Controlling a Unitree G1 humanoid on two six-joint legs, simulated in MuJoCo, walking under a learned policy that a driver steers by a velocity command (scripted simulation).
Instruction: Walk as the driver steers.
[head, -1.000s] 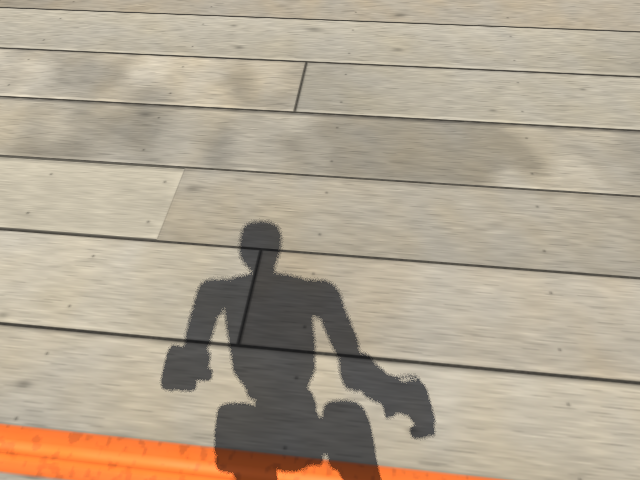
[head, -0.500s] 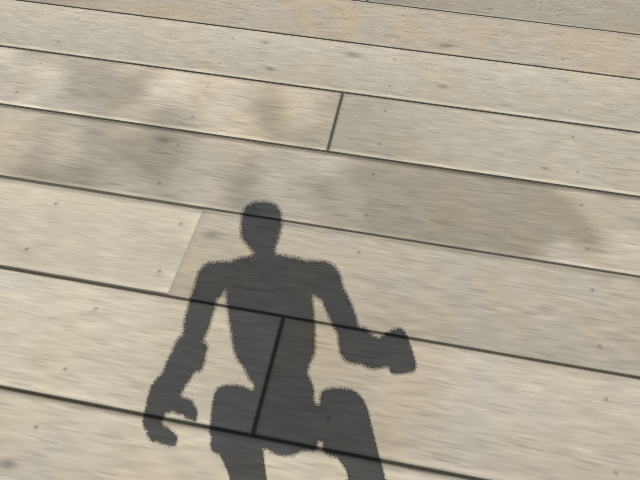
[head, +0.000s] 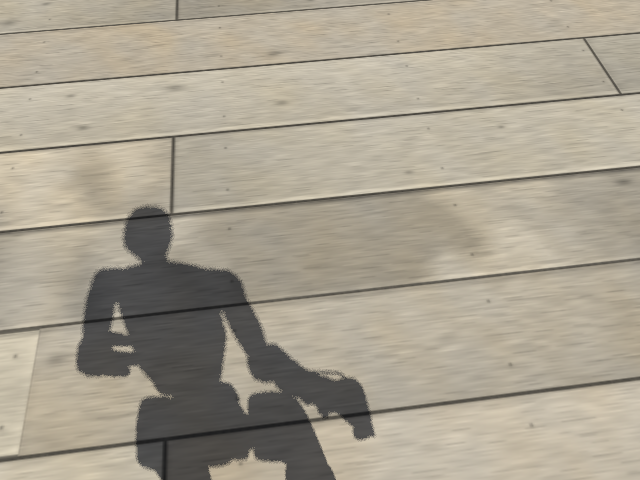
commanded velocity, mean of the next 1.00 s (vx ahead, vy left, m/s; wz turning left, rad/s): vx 0.50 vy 0.00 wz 0.16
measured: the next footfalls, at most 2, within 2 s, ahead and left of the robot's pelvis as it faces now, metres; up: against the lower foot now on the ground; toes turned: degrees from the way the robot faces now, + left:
left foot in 0.42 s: +0.43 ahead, +0.12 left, +0.00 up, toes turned -2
right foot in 0.92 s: +0.72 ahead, -0.04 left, +0.00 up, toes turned +18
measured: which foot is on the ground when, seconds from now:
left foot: up 0.00-0.40, down 0.42-0.94, up 0.96-1.00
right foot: down 0.00-0.44, up 0.46-0.90, down 0.92-1.00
